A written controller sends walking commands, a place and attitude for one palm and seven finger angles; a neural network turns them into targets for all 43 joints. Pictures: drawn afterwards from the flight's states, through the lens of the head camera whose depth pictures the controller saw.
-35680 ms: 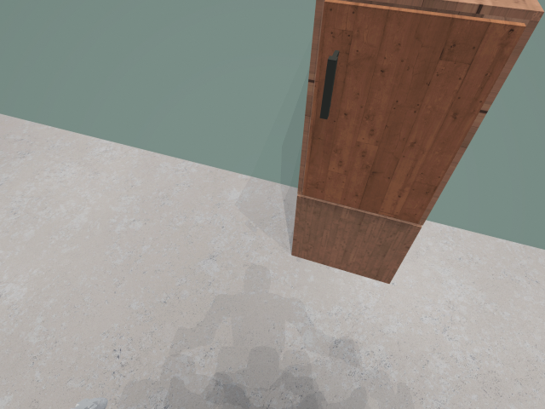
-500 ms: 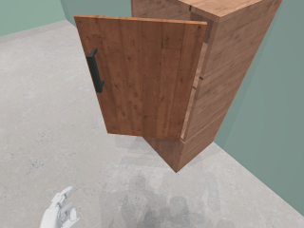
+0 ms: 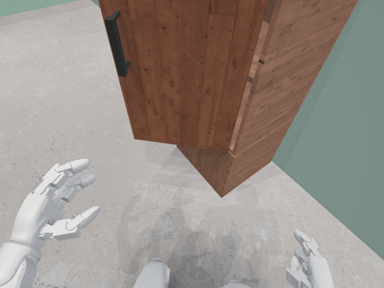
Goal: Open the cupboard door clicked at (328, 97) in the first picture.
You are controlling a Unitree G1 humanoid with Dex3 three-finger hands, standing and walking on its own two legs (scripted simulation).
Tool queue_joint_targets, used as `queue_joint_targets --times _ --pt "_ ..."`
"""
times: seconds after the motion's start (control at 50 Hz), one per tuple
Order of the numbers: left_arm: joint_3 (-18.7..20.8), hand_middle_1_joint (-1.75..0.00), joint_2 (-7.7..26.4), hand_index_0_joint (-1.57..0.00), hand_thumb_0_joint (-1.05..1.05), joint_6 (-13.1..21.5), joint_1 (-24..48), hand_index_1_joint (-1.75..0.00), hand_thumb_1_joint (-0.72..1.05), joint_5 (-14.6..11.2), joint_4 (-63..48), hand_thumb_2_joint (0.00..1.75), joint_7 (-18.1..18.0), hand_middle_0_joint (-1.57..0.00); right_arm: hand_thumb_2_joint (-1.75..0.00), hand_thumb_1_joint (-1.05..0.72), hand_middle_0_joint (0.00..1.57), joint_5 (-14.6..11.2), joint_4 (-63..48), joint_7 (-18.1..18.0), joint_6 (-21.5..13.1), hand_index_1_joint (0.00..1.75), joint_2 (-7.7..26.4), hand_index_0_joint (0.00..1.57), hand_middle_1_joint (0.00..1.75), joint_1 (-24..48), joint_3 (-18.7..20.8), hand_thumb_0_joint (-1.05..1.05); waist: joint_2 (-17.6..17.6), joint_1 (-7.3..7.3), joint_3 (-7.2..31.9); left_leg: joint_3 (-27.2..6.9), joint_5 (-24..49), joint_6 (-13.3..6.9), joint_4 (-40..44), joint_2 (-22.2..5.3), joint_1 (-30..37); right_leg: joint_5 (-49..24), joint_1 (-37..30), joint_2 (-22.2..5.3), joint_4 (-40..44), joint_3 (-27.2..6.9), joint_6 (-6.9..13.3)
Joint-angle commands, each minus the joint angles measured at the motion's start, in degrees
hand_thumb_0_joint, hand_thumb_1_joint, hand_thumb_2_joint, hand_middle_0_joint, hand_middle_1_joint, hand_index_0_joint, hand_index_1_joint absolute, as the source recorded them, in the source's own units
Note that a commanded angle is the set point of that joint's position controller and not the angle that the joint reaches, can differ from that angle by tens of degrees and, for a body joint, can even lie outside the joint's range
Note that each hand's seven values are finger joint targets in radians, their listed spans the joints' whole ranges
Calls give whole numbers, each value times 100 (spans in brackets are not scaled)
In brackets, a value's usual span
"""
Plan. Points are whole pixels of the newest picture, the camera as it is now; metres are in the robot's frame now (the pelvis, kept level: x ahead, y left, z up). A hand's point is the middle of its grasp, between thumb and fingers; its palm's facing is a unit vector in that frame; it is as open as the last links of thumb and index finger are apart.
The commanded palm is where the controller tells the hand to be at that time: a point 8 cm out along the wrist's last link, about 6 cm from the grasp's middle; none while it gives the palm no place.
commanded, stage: raise the hand with hooked fingers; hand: left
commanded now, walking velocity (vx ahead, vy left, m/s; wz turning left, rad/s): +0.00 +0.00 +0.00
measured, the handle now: (119, 45) +0.64 +0.25 +0.15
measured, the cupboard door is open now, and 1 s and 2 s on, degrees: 45 45 45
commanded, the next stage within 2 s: move the hooked fingers beside the handle in 1.46 s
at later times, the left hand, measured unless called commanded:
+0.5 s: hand (48, 176) +0.27 +0.28 +0.11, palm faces -0.03 -1.00 -0.03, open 12.8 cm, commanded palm +0.25 +0.33 +0.13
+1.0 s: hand (31, 135) +0.31 +0.30 +0.17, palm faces -0.02 -1.00 -0.03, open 14.0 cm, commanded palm +0.28 +0.35 +0.17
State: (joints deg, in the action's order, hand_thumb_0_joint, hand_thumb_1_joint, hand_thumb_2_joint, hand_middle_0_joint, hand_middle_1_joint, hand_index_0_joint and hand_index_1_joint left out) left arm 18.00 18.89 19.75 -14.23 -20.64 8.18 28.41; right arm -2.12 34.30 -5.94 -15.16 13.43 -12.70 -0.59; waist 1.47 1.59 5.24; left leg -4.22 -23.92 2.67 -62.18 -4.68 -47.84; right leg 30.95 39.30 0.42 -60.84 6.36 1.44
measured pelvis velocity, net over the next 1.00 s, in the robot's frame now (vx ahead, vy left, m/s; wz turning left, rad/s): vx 0.02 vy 0.03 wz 0.00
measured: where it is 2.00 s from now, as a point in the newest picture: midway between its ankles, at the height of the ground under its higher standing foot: outside the picture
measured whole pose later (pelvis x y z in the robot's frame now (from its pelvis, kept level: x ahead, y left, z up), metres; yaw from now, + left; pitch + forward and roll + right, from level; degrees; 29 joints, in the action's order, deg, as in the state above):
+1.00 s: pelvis +0.02 +0.03 +0.05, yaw +0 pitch +3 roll -2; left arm 25.2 26.4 5.4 5.6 -20.9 20.3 31.2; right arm -3.4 33.3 -6.6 -11.8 15.4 -15.7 -3.1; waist 2.0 1.1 2.7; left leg -0.6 -17.1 0.4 -42.0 -2.7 -28.3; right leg 22.1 20.2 -1.2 -39.1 3.9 -1.0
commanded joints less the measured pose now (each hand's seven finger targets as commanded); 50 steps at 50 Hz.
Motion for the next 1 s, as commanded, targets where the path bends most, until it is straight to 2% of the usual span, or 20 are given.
queue_joint_targets --times 0.0,0.08,0.1,0.16,0.2,0.22,0.28,0.3,0.44,0.52,0.54,0.58,0.62,0.68,0.72,0.76,0.8,0.88,0.94,0.98 --pt "993 -80 1341 -25 0 -114 197 -80 13 -272 -815 57 -69 -25 -90 -90 20 -39 -922 -25 -320 30 813 20 30 226 355 0 1 22 1103 273 1028 -429 1073 362 1298 -1028 -539 18 1751 -800 -140" --pt "935 -86 1129 -26 0 -53 167 -86 4 -330 -903 53 -221 -26 -90 -90 20 -38 -957 55 -290 30 803 20 30 134 363 0 -126 -27 1011 324 1041 -408 1326 391 1476 -1147 -498 33 1817 -627 -192" --pt "949 -87 1181 -26 0 -5 248 -87 1 -337 -911 52 -209 -26 -90 -90 20 -28 -986 71 -307 30 822 20 30 135 356 0 -94 24 974 318 1095 -406 1364 404 1512 -1203 -553 61 1794 -609 -155" --pt "826 -92 1115 -27 0 114 326 -92 -6 -289 -884 49 -199 -27 -90 -90 20 -49 -970 90 -333 30 883 20 30 11 365 0 -109 -79 960 343 990 -418 1508 408 1681 -1119 -442 80 1841 -508 -167" --pt "822 -94 1206 -27 0 126 648 -94 -10 -301 -873 47 -161 -27 -90 -90 20 -45 -969 80 -344 30 936 20 30 -28 344 0 -73 -109 832 329 884 -426 1578 422 1717 -983 -417 106 1884 -483 -137" --pt "787 -96 1244 -27 0 141 797 -96 -13 -282 -955 46 -137 -27 -90 -90 20 -66 -956 70 -357 30 961 20 30 -40 336 0 121 -125 885 315 836 -421 1661 414 1858 -952 -407 102 1885 -432 -120" --pt "822 -100 1331 -28 0 121 1025 -100 -20 -259 -1133 43 -155 -28 -90 -90 20 -84 -949 27 -398 30 976 20 30 -69 333 0 241 -125 1055 272 795 -426 1849 399 2197 -1010 -477 121 1915 -325 -104" --pt "905 -102 1469 -28 0 78 1097 -102 -22 -252 -1105 42 -163 -28 -90 -90 20 -68 -949 22 -395 30 998 20 30 -87 309 0 275 -105 1035 264 863 -430 1868 400 2212 -1084 -550 151 1919 -327 -81" --pt "883 -112 1481 -29 0 -308 1525 -112 -38 -185 -1013 35 -160 -29 -90 -90 20 -105 -990 11 -293 30 985 20 30 -16 243 0 605 -100 927 191 1002 -367 2224 386 2645 -1414 -793 178 2075 -166 -50" --pt "912 -118 1574 -30 0 -582 1811 -118 -48 -172 -846 31 -100 -30 -90 -90 20 -111 -1055 5 -201 30 992 20 30 17 195 0 458 -102 840 184 1111 -362 2354 387 2760 -1581 -970 207 2225 -143 -41" --pt "928 -120 1597 -30 0 -630 1901 -120 -50 -151 -823 30 -82 -30 -90 -90 20 -113 -1061 0 -178 30 994 20 30 25 193 0 545 -93 871 184 1145 -353 2380 385 2827 -1608 -996 211 2239 -143 -36" --pt "877 -120 1604 -30 0 -722 2104 -120 -50 -120 -790 30 -51 -30 -90 -90 20 -117 -1077 -8 -143 30 985 20 30 59 166 0 667 -108 771 172 1094 -341 2452 379 2901 -1569 -990 211 2315 -135 -31" --pt "945 -120 1698 -30 0 -808 2323 -120 -50 -148 -663 30 -8 -30 -90 -90 20 -120 -1088 -27 -105 30 994 20 30 73 142 0 501 -127 725 182 1082 -350 2489 395 2913 -1591 -1071 227 2411 -149 -30" --pt "1023 -120 1813 -30 0 -862 2576 -120 -50 -134 -568 30 40 -30 -90 -90 20 -112 -1087 -53 -75 30 1000 20 30 83 123 0 445 -124 844 152 1161 -351 2552 395 3052 -1660 -1168 213 2463 -141 -30" --pt "1093 -120 1936 -30 0 -868 2777 -120 -50 -149 -606 30 78 -30 -90 -90 20 -116 -1075 -59 -71 30 993 20 30 106 102 0 619 -90 971 183 1341 -347 2553 417 3197 -1814 -1305 214 2502 -166 -10" --pt "1093 -120 1948 -30 0 -930 2848 -120 -50 -150 -430 30 119 -30 -90 -90 20 -127 -1045 -79 -48 30 986 20 30 107 97 0 605 -113 898 204 1311 -356 2586 421 3217 -1816 -1294 205 2587 -182 -20" --pt "1154 -120 2053 -30 0 -963 3038 -120 -50 -186 -309 30 172 -30 -90 -90 20 -122 -1006 -102 -31 30 1012 20 30 93 92 0 385 -101 897 197 1399 -365 2598 432 3229 -1910 -1437 220 2644 -190 -10" --pt "1199 -120 2201 -30 0 -1072 3327 -120 -50 -171 21 30 269 -30 -90 -90 20 -148 -989 -122 6 30 1030 20 30 85 88 0 383 -129 813 226 1272 -378 2673 456 3205 -1824 -1403 188 2761 -222 -42" --pt "1304 -120 2407 -30 0 -1054 3565 -120 -50 -169 -71 30 281 -30 -90 -90 20 -157 -978 -126 -9 30 1023 20 30 93 80 0 648 -85 976 245 1454 -383 2698 477 3390 -1985 -1571 177 2815 -259 -22" --pt "1265 -120 2243 -30 0 -1088 3208 -120 -50 -205 208 30 322 -30 -90 -90 20 -157 -981 -103 -6 30 1023 20 30 39 115 0 269 -76 943 271 1530 -405 2693 478 3347 -2116 -1590 172 2841 -251 -52"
